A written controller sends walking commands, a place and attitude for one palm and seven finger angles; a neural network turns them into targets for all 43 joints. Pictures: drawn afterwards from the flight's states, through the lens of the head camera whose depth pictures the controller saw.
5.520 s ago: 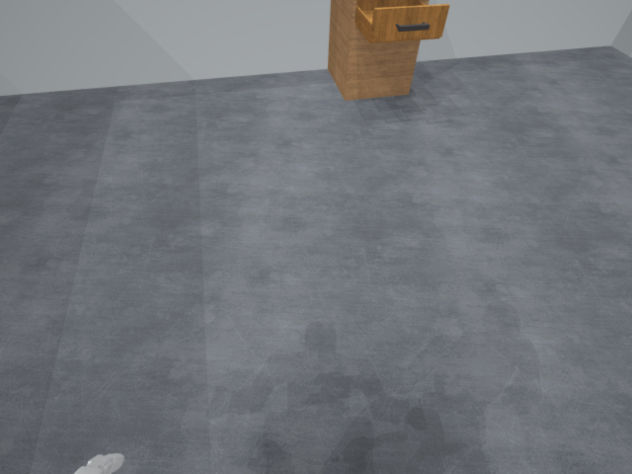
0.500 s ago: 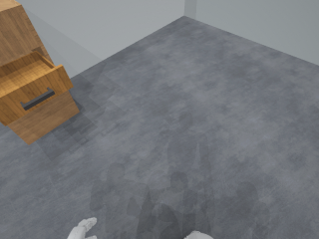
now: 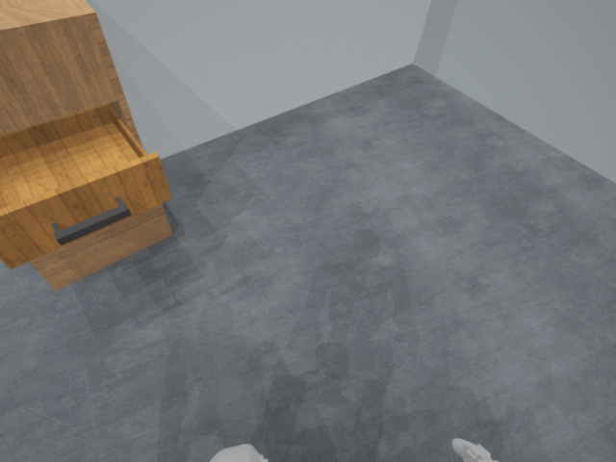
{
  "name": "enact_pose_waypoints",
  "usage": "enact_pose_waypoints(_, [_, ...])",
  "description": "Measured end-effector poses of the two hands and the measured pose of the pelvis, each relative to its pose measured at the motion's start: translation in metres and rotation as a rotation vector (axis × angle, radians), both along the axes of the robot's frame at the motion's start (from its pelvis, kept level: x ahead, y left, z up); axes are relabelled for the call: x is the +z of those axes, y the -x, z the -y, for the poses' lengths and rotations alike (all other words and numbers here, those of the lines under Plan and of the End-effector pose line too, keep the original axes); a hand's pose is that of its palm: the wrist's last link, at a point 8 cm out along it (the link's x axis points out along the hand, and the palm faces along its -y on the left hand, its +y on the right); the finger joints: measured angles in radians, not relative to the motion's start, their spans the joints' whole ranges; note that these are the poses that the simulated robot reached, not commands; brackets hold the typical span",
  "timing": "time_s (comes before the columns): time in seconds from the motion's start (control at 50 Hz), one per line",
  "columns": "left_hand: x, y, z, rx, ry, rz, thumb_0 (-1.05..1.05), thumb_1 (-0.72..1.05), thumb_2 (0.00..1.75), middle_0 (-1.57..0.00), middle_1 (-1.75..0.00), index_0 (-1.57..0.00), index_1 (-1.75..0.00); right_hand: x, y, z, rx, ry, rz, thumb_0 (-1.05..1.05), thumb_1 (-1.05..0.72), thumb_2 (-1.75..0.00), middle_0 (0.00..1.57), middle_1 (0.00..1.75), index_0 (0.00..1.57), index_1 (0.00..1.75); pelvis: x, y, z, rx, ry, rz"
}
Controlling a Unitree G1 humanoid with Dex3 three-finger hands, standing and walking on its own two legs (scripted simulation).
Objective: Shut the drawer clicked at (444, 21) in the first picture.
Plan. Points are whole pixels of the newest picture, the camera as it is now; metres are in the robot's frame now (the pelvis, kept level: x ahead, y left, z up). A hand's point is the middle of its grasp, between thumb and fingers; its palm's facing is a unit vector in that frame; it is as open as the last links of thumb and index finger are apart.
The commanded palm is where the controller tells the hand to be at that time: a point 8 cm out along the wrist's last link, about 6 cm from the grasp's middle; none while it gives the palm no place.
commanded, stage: walk to a spot facing it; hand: left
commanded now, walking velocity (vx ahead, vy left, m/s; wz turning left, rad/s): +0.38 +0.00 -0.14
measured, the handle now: (91, 218) +0.59 +0.55 -0.22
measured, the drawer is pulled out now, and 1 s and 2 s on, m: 0.27 0.27 0.27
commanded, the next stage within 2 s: turn to face it in 0.38 s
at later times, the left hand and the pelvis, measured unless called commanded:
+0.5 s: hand (259, 309) +0.38 +0.12 -0.16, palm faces -0.12 -0.97 -0.21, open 7.4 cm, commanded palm none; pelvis +0.24 -0.05 -0.01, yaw -6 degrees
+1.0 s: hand (230, 303) +0.40 +0.18 -0.18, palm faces +0.18 -0.96 -0.20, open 7.4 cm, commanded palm none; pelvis +0.36 -0.03 +0.00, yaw +8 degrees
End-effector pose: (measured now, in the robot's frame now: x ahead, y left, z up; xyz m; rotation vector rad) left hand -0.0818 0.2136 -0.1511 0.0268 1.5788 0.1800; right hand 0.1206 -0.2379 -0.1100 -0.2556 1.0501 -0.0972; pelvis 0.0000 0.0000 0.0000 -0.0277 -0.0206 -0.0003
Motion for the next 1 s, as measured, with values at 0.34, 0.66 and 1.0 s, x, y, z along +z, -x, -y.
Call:
enact_pose_waypoints(0.34, [0.030,-0.318,-0.011,-0.192,-0.057,0.335,0.00,0.91,0.90,-0.20,-0.29,-0.19,-0.30,-0.007,0.029,-0.014,-0.263,-0.076,-0.368,-0.01,-0.93,-0.90,0.20,0.30,0.20,0.30,0.020,-0.152,0.006,-0.061,-0.034,-0.018])
enact_pose_waypoints(0.66, [0.038,-0.477,0.056,-0.208,-0.110,0.439,-0.02,0.94,0.90,-0.20,-0.30,-0.20,-0.30,-0.030,-0.128,0.037,-0.268,-0.130,-0.375,0.00,-0.91,-0.90,0.20,0.30,0.20,0.30,0.012,-0.289,0.063,-0.046,-0.027,-0.007])
enact_pose_waypoints(1.0, [-0.001,-0.463,-0.013,0.037,-0.114,0.280,0.00,0.91,0.90,-0.20,-0.30,-0.20,-0.30,-0.001,-0.363,0.034,0.056,0.052,-0.088,0.00,-0.92,-0.90,0.20,0.30,0.20,0.30,-0.002,-0.359,0.027,0.140,0.000,-0.016])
